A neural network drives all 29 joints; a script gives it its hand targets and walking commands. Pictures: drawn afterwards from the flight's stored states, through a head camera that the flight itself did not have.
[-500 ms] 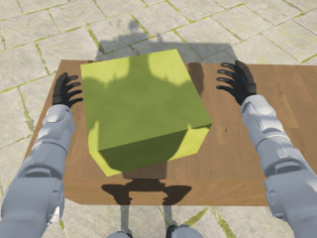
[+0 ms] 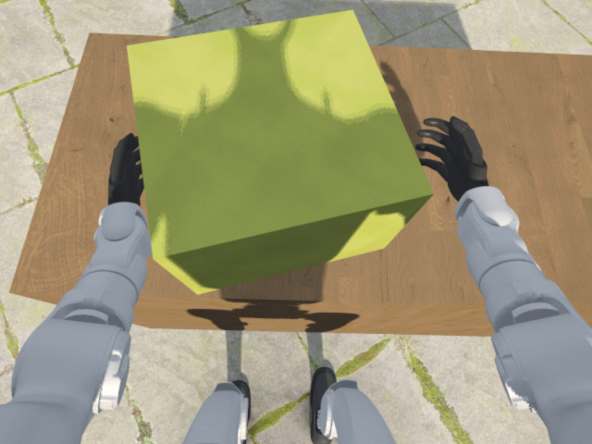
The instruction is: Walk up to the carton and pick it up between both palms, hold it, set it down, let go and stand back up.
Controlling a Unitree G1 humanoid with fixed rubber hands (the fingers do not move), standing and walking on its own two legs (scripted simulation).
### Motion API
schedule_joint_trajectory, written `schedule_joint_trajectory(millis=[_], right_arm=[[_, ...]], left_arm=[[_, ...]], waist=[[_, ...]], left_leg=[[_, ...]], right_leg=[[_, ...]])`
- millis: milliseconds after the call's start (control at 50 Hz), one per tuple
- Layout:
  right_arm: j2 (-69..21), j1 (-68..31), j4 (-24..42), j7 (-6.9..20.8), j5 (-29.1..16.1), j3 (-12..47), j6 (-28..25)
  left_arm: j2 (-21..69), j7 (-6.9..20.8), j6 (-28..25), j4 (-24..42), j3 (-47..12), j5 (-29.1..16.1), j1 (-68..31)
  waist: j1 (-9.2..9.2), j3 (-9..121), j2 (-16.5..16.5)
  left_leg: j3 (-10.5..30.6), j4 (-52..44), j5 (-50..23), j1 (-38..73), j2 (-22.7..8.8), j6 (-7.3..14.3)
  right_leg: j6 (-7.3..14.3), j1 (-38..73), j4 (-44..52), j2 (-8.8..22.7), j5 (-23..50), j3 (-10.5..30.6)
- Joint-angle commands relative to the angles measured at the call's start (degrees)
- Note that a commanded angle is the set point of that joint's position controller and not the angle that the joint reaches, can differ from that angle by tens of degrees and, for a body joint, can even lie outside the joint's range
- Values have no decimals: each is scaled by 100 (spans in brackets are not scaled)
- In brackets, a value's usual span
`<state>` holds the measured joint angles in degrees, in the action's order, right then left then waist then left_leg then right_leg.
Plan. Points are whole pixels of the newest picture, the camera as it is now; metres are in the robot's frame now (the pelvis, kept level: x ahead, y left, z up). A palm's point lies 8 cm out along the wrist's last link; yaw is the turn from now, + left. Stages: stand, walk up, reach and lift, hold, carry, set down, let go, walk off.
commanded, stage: reach and lift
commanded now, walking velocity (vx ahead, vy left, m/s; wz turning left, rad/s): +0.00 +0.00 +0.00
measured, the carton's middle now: (271, 159) +0.48 +0.05 -0.01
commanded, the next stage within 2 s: none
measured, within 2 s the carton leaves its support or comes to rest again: neither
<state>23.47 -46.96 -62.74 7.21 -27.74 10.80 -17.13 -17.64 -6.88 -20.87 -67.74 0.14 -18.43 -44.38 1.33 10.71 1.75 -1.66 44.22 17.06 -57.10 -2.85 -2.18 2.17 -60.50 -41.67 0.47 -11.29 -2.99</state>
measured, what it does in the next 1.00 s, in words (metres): stands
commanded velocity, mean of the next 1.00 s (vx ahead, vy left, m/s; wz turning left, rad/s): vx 0.00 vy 0.00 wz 0.00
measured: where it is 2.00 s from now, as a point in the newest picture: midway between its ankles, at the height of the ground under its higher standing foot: (279, 428)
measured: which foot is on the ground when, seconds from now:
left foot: down 0.00-1.00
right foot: down 0.00-1.00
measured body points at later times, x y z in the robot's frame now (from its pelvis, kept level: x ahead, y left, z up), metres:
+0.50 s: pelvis -0.01 +0.00 -0.01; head +0.14 +0.01 +0.42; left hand +0.42 +0.23 -0.02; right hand +0.47 -0.19 +0.02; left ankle +0.01 +0.14 -0.69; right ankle +0.06 -0.10 -0.69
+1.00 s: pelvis +0.00 +0.00 -0.01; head +0.15 +0.01 +0.42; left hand +0.42 +0.23 -0.02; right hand +0.47 -0.17 +0.01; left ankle +0.01 +0.14 -0.69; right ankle +0.06 -0.10 -0.69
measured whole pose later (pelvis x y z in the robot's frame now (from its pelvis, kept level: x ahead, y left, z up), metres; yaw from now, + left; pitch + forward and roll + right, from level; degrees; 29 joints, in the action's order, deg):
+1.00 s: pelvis +0.00 +0.00 -0.01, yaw +0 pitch +33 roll +0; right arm 17.0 -48.7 -62.8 6.2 -17.5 4.9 -17.3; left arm -11.3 -9.8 -21.7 -63.9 5.7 -17.4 -43.4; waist 1.7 15.1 1.7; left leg -1.6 46.5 17.4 -61.5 -2.9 -2.0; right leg 2.1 -64.8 -43.5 0.5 -11.4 -3.0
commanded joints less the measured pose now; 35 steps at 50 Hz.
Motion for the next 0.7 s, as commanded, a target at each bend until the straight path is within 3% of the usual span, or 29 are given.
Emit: schedule_joint_trajectory(millis=[0, 60, 80, 120, 140, 180, 200, 260, 280, 300, 360, 440, 540, 560, 600, 680], right_arm=[[1200, -2480, 815, 53, -233, 9, -493], [1322, -2450, 1283, 3, -191, -183, -569], [1391, -2507, 1216, 12, -163, -174, -559], [1325, -2436, 1282, -10, -101, -247, -551], [1360, -2469, 1259, 0, -110, -337, -535], [1246, -2497, 1425, -14, -100, -304, -483], [1243, -2565, 1500, -19, -40, -379, -486], [1149, -2686, 1161, 0, 12, -443, -365], [1080, -2795, 1201, 35, 13, -369, -344], [1028, -2770, 1043, 29, 72, -391, -294], [798, -2954, 998, 31, 132, -383, -248], [606, -3049, 488, 63, 333, -448, -124], [482, -3062, 330, 24, 564, -725, -170], [297, -3010, 346, -6, 653, -704, -182], [343, -2985, 280, -66, 803, -829, -219], [246, -3017, 350, -163, 954, -911, -300]], left_arm=[[-846, 58, -515, 1402, 9, -246, -1981], [-840, 32, -454, 2002, -2, -281, -1905], [-799, 31, -421, 1958, 47, -212, -1913], [-710, 39, -299, 1945, 105, -154, -1687], [-635, 42, -268, 2104, 21, -179, -1784], [-707, 36, -242, 2193, 123, -153, -1858], [-684, 6, -267, 2330, 71, -193, -1975], [-568, 10, -184, 1941, 54, -156, -2139], [-489, 3, -169, 1863, 34, -197, -2142], [-398, 5, -136, 1682, 29, -155, -2110], [-326, -8, -164, 1775, 104, -75, -2310], [-40, -18, -116, 1085, 92, 5, -2404], [114, -49, -210, 1271, 30, 59, -2500], [250, -55, -222, 1208, 93, 153, -2379], [203, -57, -257, 1204, 166, 267, -2410], [321, -76, -301, 1170, 286, 464, -2427]], waist=[[1155, 7006, -375], [1054, 7445, -321], [1122, 7432, -366], [1085, 7341, -305], [1019, 7264, -389], [1067, 7259, -273], [1047, 7284, -394], [1031, 6810, -401], [1108, 6689, -214], [1064, 6472, -199], [1137, 6332, -261], [1113, 5723, -206], [977, 5905, -311], [1042, 5894, -342], [943, 5997, -409], [953, 5986, -492]], left_leg=[[-422, 67, -2387, 1407, 342, -221], [-404, 164, -2805, 1489, 340, -251], [-390, 205, -2823, 1435, 330, -289], [-386, 153, -2967, 1495, 334, -275], [-352, 132, -2884, 1590, 313, -284], [-356, 124, -2678, 1405, 321, -250], [-341, 131, -2558, 1412, 324, -255], [-347, 28, -2154, 1228, 345, -224], [-367, -4, -2011, 1166, 336, -187], [-339, -74, -1885, 1173, 330, -177], [-369, -89, -1749, 1223, 317, -154], [-349, -172, -1272, 1069, 295, -119], [-305, -199, -1209, 1280, 272, -131], [-318, -197, -1313, 1337, 265, -124], [-330, -152, -1426, 1262, 289, -175], [-357, -128, -1587, 1270, 272, -234]], right_leg=[[-229, 3586, -452, -371, 2065, 266], [-257, 3734, -550, -417, 2518, 198], [-279, 3712, -567, -418, 2457, 212], [-296, 3675, -492, -452, 2476, 168], [-284, 3539, -472, -456, 2359, 158], [-291, 3553, -479, -427, 2213, 211], [-267, 3558, -476, -413, 2086, 237], [-283, 3405, -433, -382, 1637, 274], [-271, 3392, -419, -376, 1530, 290], [-294, 3332, -395, -384, 1378, 260], [-255, 3266, -323, -373, 1125, 312], [-224, 2914, -235, -352, 436, 301], [-202, 2785, -202, -353, 467, 287], [-192, 2836, -203, -366, 590, 226], [-215, 2986, -263, -354, 964, 216], [-230, 3056, -227, -386, 1152, 182]])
